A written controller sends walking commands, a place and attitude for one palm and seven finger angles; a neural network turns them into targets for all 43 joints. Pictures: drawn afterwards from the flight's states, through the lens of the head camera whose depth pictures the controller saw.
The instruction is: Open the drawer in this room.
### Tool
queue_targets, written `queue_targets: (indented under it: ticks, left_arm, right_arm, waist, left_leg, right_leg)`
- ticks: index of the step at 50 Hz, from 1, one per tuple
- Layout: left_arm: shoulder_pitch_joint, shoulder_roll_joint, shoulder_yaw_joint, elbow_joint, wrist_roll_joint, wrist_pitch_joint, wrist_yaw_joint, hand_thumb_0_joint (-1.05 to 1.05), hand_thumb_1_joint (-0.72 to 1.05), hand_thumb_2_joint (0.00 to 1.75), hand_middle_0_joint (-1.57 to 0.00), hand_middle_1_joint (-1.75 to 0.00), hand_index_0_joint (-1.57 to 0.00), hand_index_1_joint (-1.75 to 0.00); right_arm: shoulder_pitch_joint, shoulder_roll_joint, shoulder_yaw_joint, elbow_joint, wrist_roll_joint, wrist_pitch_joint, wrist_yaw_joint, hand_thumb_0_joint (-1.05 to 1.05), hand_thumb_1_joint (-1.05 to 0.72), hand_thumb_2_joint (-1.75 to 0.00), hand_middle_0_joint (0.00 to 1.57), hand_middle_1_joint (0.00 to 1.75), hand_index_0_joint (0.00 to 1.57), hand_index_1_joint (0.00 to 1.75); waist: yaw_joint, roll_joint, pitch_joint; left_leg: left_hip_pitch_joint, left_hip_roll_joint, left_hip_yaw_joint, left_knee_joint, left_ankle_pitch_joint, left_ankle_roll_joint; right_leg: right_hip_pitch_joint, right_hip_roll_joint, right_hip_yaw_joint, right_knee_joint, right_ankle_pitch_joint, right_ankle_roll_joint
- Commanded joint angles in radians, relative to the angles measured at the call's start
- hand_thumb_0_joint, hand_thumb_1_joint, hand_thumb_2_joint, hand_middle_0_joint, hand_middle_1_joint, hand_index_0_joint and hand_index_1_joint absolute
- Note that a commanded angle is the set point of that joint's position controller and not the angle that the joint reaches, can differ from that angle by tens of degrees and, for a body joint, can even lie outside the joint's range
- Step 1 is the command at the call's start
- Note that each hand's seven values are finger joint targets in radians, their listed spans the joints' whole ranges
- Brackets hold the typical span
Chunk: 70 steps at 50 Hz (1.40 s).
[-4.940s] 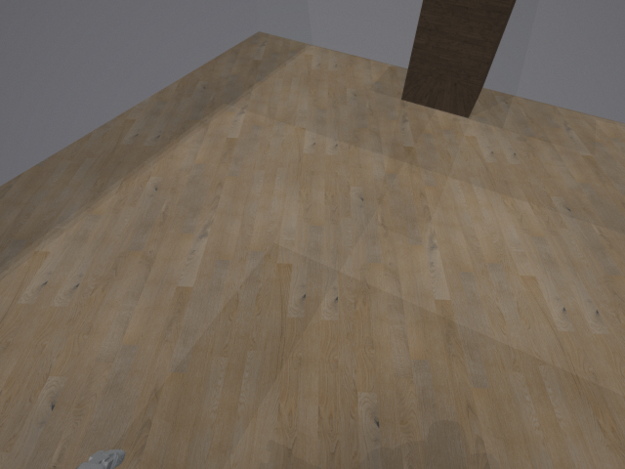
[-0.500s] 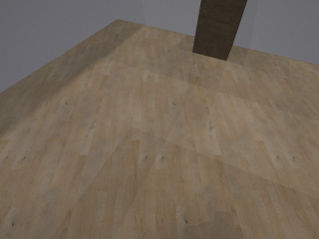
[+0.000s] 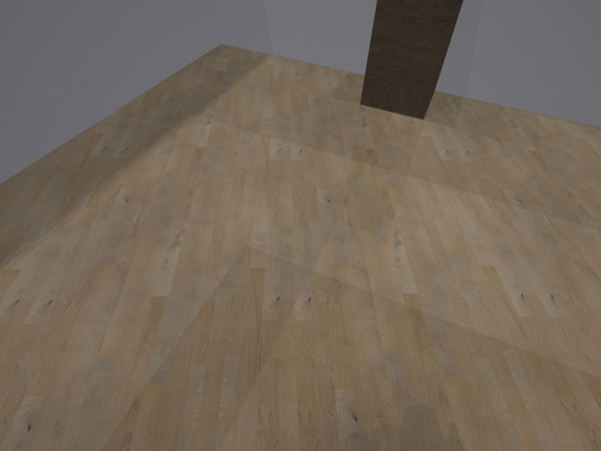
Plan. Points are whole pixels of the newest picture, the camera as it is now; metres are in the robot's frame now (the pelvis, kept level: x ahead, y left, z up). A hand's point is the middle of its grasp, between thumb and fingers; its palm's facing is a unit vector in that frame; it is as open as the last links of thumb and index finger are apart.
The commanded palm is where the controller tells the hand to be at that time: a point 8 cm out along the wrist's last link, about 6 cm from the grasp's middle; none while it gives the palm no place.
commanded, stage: turn or walk to find it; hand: left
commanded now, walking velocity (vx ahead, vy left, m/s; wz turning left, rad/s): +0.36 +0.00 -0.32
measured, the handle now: out of the picture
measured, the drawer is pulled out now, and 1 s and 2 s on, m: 0.00 0.00 0.00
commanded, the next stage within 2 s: stand and wait in 0.08 s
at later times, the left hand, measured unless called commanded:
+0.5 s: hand out of the picture +0.03 +0.11 -0.19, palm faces +0.07 -0.99 -0.08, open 7.4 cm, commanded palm none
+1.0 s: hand out of the picture +0.14 +0.22 -0.18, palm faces +0.05 -0.96 -0.27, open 7.4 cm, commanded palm none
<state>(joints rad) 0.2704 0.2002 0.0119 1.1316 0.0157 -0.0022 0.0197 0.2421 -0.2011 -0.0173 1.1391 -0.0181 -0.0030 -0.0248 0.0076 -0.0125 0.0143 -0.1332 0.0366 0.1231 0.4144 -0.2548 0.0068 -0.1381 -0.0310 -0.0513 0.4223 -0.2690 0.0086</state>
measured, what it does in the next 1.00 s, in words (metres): walks ahead: left foot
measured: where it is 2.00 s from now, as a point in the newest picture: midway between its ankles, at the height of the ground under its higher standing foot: outside the picture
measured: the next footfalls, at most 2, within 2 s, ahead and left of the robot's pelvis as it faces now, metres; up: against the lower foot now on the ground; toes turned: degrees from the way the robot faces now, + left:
left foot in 0.46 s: +0.14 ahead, +0.11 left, +0.00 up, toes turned +7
right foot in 1.76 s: +0.09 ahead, -0.10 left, +0.00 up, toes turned +16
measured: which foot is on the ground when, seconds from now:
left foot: down 0.00-0.20, up 0.22-0.44, down 0.46-1.00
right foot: down 0.00-1.00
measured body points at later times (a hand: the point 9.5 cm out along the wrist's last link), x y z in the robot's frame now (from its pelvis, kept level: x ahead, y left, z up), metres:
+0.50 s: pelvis +0.09 -0.01 -0.01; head +0.12 +0.00 +0.44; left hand +0.02 +0.16 -0.18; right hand +0.10 -0.24 -0.17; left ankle +0.10 +0.11 -0.74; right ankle +0.01 -0.11 -0.74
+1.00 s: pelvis +0.10 +0.01 -0.01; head +0.12 +0.02 +0.44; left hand +0.14 +0.27 -0.16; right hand +0.14 -0.22 -0.17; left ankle +0.10 +0.11 -0.74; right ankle +0.01 -0.11 -0.74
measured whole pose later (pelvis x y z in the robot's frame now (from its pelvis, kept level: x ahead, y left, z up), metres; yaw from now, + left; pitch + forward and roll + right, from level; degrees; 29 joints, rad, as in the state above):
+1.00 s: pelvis +0.10 +0.01 -0.01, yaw +1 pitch +0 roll +0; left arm 0.22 0.23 0.03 1.05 0.01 0.00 0.05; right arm 0.20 -0.18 -0.02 1.09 -0.01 0.01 -0.02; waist -0.01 -0.01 0.03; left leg -0.26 0.01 0.11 0.55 -0.29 0.03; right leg -0.06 -0.09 -0.16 0.47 -0.40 0.04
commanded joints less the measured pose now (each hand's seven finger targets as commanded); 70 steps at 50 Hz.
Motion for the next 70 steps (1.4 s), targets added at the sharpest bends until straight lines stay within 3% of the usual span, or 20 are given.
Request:
queue_targets:
  ticks: [1,4,7,8,9,10,14,17,22,27,32,39,51,58,60,61,62,63,65,70]
  left_arm:
    - [0.053,0.052,0.024,-0.053,0.017,0.01,-0.02,0.0,0.9,0.9,-0.2,-0.3,-0.2,-0.3]
    - [0.029,0.01,0.028,-0.091,0.018,0.003,-0.034,0.0,0.9,0.9,-0.2,-0.3,-0.2,-0.3]
    - [0.139,-0.016,0.027,-0.058,0.018,-0.015,-0.031,0.0,0.9,0.9,-0.2,-0.3,-0.2,-0.3]
    - [0.217,0.009,0.03,-0.025,0.017,-0.026,-0.021,0.0,0.9,0.9,-0.2,-0.3,-0.2,-0.3]
    - [0.269,0.09,0.044,-0.001,0.021,-0.037,-0.004,0.0,0.9,0.9,-0.2,-0.3,-0.2,-0.3]
    - [0.318,0.133,0.048,0.002,0.007,-0.036,0.002,0.0,0.9,0.9,-0.2,-0.3,-0.2,-0.3]
    - [0.177,0.038,0.017,-0.002,0.008,-0.046,0.017,0.0,0.9,0.9,-0.2,-0.3,-0.2,-0.3]
    - [0.164,0.031,0.008,0.006,0.007,-0.045,0.02,0.0,0.9,0.9,-0.2,-0.3,-0.2,-0.3]
    - [0.136,0.006,0.002,0.025,-0.002,-0.034,0.024,0.0,0.9,0.9,-0.2,-0.3,-0.2,-0.3]
    - [0.154,-0.004,0.007,0.019,-0.01,-0.008,0.028,0.0,0.9,0.9,-0.2,-0.3,-0.2,-0.3]
    - [0.166,0.02,0.019,-0.002,-0.001,-0.009,0.034,0.0,0.9,0.9,-0.2,-0.3,-0.2,-0.3]
    - [0.118,0.074,0.03,-0.048,0.001,-0.01,0.034,0.0,0.9,0.9,-0.2,-0.3,-0.2,-0.3]
    - [0.054,0.13,0.044,-0.12,-0.003,0.02,0.03,0.0,0.9,0.9,-0.2,-0.3,-0.2,-0.3]
    - [-0.032,0.191,0.067,-0.191,0.02,0.02,0.028,0.0,0.9,0.9,-0.2,-0.3,-0.2,-0.3]
    - [-0.067,0.194,0.069,-0.206,0.014,0.019,0.019,0.0,0.9,0.9,-0.2,-0.3,-0.2,-0.3]
    - [-0.05,0.164,0.066,-0.219,0.0,0.025,0.012,0.0,0.9,0.9,-0.2,-0.3,-0.2,-0.3]
    - [-0.051,0.109,0.055,-0.256,-0.009,0.025,0.012,0.0,0.9,0.9,-0.2,-0.3,-0.2,-0.3]
    - [-0.092,0.118,0.052,-0.267,-0.001,0.038,0.021,0.0,0.9,0.9,-0.2,-0.3,-0.2,-0.3]
    - [-0.101,0.109,0.06,-0.255,0.003,0.034,0.01,0.0,0.9,0.9,-0.2,-0.3,-0.2,-0.3]
    - [-0.039,0.092,0.065,-0.226,0.01,0.036,-0.004,0.0,0.9,0.9,-0.2,-0.3,-0.2,-0.3]
  right_arm:
    - [0.099,-0.149,-0.039,-0.036,-0.01,0.001,0.002,0.0,-0.9,-0.9,0.2,0.3,0.2,0.3]
    - [0.117,-0.177,-0.057,-0.05,-0.011,-0.015,0.004,0.0,-0.9,-0.9,0.2,0.3,0.2,0.3]
    - [0.068,-0.135,-0.041,-0.056,-0.008,-0.019,0.0,0.0,-0.9,-0.9,0.2,0.3,0.2,0.3]
    - [0.061,-0.104,-0.034,-0.06,-0.001,-0.021,-0.001,0.0,-0.9,-0.9,0.2,0.3,0.2,0.3]
    - [0.063,-0.032,-0.019,-0.083,0.01,-0.026,-0.001,0.0,-0.9,-0.9,0.2,0.3,0.2,0.3]
    - [0.009,-0.033,-0.012,-0.117,0.007,-0.024,0.004,0.0,-0.9,-0.9,0.2,0.3,0.2,0.3]
    - [0.039,0.012,-0.01,-0.049,0.007,-0.002,-0.001,0.0,-0.9,-0.9,0.2,0.3,0.2,0.3]
    - [0.055,0.036,-0.003,-0.028,0.011,0.0,0.0,0.0,-0.9,-0.9,0.2,0.3,0.2,0.3]
    - [0.084,0.035,0.002,0.002,0.011,-0.012,-0.006,0.0,-0.9,-0.9,0.2,0.3,0.2,0.3]
    - [0.093,-0.052,-0.007,0.017,0.012,-0.022,-0.022,0.0,-0.9,-0.9,0.2,0.3,0.2,0.3]
    - [0.079,-0.062,-0.018,-0.022,0.009,-0.015,-0.024,0.0,-0.9,-0.9,0.2,0.3,0.2,0.3]
    - [0.044,-0.082,-0.023,-0.053,0.006,-0.013,-0.019,0.0,-0.9,-0.9,0.2,0.3,0.2,0.3]
    - [-0.011,-0.108,-0.024,-0.111,-0.001,0.016,0.005,0.0,-0.9,-0.9,0.2,0.3,0.2,0.3]
    - [-0.057,-0.082,-0.046,-0.208,0.0,0.039,0.024,0.0,-0.9,-0.9,0.2,0.3,0.2,0.3]
    - [0.02,-0.092,-0.05,-0.202,-0.002,0.034,0.03,0.0,-0.9,-0.9,0.2,0.3,0.2,0.3]
    - [0.082,-0.149,-0.061,-0.198,-0.009,0.023,0.03,0.0,-0.9,-0.9,0.2,0.3,0.2,0.3]
    - [0.141,-0.236,-0.079,-0.191,-0.012,0.016,0.023,0.0,-0.9,-0.9,0.2,0.3,0.2,0.3]
    - [0.156,-0.253,-0.082,-0.171,-0.005,0.012,0.01,0.0,-0.9,-0.9,0.2,0.3,0.2,0.3]
    - [0.063,-0.219,-0.076,-0.202,-0.005,0.01,0.004,0.0,-0.9,-0.9,0.2,0.3,0.2,0.3]
    - [-0.007,-0.176,-0.065,-0.231,-0.003,-0.001,0.004,0.0,-0.9,-0.9,0.2,0.3,0.2,0.3]
  waist:
    - [-0.017,0.145,0.172]
    - [-0.03,0.174,0.163]
    - [0.036,0.072,0.121]
    - [0.063,-0.03,0.085]
    - [0.068,-0.255,0.088]
    - [0.088,-0.249,0.059]
    - [0.011,-0.066,0.114]
    - [0.003,-0.089,0.044]
    - [-0.026,-0.099,0.036]
    - [-0.01,0.177,0.001]
    - [-0.008,0.071,-0.064]
    - [-0.002,-0.006,-0.062]
    - [0.008,-0.011,0.026]
    - [-0.006,-0.155,0.089]
    - [-0.054,-0.047,0.067]
    - [-0.073,0.165,0.025]
    - [-0.086,0.358,-0.01]
    - [-0.09,0.304,-0.043]
    - [-0.057,0.157,-0.057]
    - [-0.022,0.103,-0.074]
  left_leg:
    - [-0.096,0.211,-0.23,-0.227,-0.512,0.079]
    - [-0.073,0.326,-0.32,-0.279,-0.483,0.158]
    - [-0.157,0.233,-0.149,-0.11,-0.224,0.098]
    - [-0.203,0.16,-0.07,0.055,-0.134,0.057]
    - [-0.392,0.051,0.041,0.259,-0.187,0.0]
    - [-0.427,0.039,0.003,0.387,-0.325,-0.012]
    - [-0.348,0.073,-0.092,0.49,-0.184,-0.016]
    - [-0.271,0.058,-0.053,0.371,-0.124,-0.029]
    - [-0.059,0.062,-0.032,0.081,0.156,-0.022]
    - [-0.006,0.17,-0.172,0.03,0.572,0.065]
    - [0.026,0.129,-0.125,0.132,0.72,0.055]
    - [-0.03,0.099,-0.099,0.131,0.628,0.036]
    - [-0.181,0.09,-0.151,0.104,0.379,0.033]
    - [-0.3,0.049,-0.045,0.44,-0.216,-0.015]
    - [-0.18,0.046,-0.045,0.229,-0.002,-0.008]
    - [-0.091,0.139,-0.261,0.064,0.311,0.061]
    - [-0.042,0.322,-0.552,-0.089,0.489,0.183]
    - [-0.046,0.346,-0.637,-0.131,0.334,0.202]
    - [-0.066,0.299,-0.573,-0.142,0.044,0.191]
    - [-0.1,0.188,-0.399,-0.166,0.022,0.153]
  right_leg:
    - [-0.24,0.012,-0.008,0.12,-0.249,-0.027]
    - [-0.317,-0.013,-0.038,0.337,-0.208,-0.031]
    - [-0.082,-0.01,-0.072,0.099,-0.077,-0.015]
    - [0.035,-0.044,-0.006,-0.026,-0.005,-0.023]
    - [0.159,-0.238,0.27,-0.144,0.048,-0.083]
    - [0.15,-0.365,0.398,-0.202,0.144,-0.157]
    - [0.017,-0.297,0.17,-0.149,0.453,-0.158]
    - [0.05,-0.24,0.056,-0.105,0.611,-0.133]
    - [-0.04,-0.162,-0.015,-0.042,0.468,-0.068]
    - [-0.013,-0.084,-0.063,0.013,0.095,0.018]
    - [0.021,-0.114,-0.068,0.046,0.34,0.007]
    - [0.081,-0.136,-0.062,0.047,0.467,-0.012]
    - [0.059,-0.169,-0.061,0.031,0.176,-0.024]
    - [-0.05,-0.403,-0.021,-0.021,0.373,-0.158]
    - [-0.091,-0.316,-0.123,0.166,0.372,-0.077]
    - [-0.201,-0.191,-0.176,0.37,0.185,0.008]
    - [-0.309,-0.057,-0.142,0.612,-0.365,0.057]
    - [-0.34,-0.042,0.001,0.75,-0.429,0.041]
    - [-0.41,-0.066,0.065,0.814,-0.273,0.032]
    - [-0.351,-0.054,0.045,0.693,-0.122,0.049]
